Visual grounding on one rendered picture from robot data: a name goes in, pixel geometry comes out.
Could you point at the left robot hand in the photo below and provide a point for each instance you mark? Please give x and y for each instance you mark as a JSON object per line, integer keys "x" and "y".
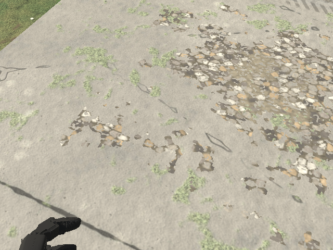
{"x": 48, "y": 230}

